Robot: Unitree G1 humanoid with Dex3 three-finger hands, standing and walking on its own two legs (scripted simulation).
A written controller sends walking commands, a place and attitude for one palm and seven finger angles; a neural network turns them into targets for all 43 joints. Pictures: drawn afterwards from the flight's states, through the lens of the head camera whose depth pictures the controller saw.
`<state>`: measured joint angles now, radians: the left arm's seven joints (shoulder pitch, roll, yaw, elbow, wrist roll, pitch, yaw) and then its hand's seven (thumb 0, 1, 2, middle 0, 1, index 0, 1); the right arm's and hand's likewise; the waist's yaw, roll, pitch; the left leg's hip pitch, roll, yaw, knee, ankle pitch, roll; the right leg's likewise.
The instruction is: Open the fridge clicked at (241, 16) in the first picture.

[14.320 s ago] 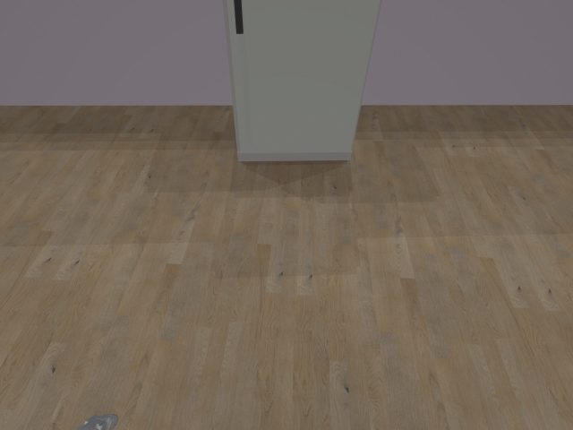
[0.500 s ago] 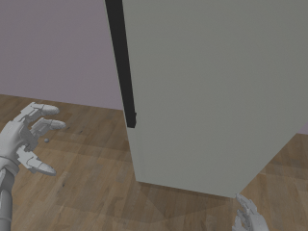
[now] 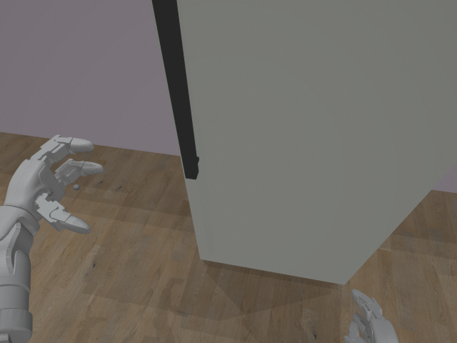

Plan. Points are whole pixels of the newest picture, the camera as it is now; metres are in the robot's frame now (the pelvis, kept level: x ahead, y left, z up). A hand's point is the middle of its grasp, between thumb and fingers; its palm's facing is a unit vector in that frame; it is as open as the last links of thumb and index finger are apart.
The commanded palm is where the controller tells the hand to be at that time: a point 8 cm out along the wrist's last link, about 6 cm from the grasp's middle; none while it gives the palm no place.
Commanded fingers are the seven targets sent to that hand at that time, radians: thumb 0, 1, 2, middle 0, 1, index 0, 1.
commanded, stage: move the hooked fingers beside the handle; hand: left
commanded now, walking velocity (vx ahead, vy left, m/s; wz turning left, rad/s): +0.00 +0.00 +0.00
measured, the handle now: (182, 83) +0.51 +0.13 +0.20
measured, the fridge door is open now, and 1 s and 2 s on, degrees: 0 0 0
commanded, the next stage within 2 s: none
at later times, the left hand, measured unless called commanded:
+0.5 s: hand (104, 161) +0.38 +0.25 +0.12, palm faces -0.09 -1.00 +0.00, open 14.0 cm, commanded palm +0.35 +0.30 +0.13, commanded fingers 0.00 -0.50 0.30 -0.30 -1.20 -0.30 -1.20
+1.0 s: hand (132, 144) +0.42 +0.21 +0.13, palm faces -0.11 -0.99 -0.01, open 14.0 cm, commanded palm +0.40 +0.26 +0.12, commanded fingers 0.00 -0.50 0.30 -0.30 -1.20 -0.30 -1.20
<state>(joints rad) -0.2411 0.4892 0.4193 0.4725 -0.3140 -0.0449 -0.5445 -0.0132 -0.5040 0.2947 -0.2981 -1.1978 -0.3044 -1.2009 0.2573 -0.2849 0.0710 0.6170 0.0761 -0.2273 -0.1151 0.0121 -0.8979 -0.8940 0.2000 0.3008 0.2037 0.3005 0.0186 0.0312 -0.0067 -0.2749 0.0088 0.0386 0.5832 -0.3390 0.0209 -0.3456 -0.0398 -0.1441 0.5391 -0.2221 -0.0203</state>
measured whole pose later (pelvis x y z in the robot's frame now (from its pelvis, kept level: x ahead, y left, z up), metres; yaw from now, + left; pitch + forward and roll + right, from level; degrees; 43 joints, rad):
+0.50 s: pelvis +0.01 +0.01 +0.00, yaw -1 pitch +5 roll -1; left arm -0.40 0.47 0.39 0.62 -0.29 -0.09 -0.51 -0.01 -0.50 0.29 -0.30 -1.20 -0.30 -1.20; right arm 0.31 -0.28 0.06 0.62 0.07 -0.18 -0.10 0.01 -0.90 -0.89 0.20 0.30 0.20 0.30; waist -0.02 0.02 -0.04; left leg -0.33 0.00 0.07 0.60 -0.36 0.04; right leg -0.41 -0.04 -0.11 0.56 -0.23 -0.01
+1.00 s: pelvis +0.02 +0.02 +0.00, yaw -2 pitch +6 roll -1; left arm -0.51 0.40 0.30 0.66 -0.24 -0.10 -0.39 -0.01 -0.50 0.29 -0.30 -1.20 -0.30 -1.20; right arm 0.32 -0.27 0.05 0.63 0.06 -0.12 -0.07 0.01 -0.90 -0.89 0.20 0.30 0.20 0.30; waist -0.03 0.02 -0.05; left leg -0.33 0.00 0.07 0.58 -0.36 0.04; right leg -0.42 -0.05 -0.11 0.54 -0.23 0.00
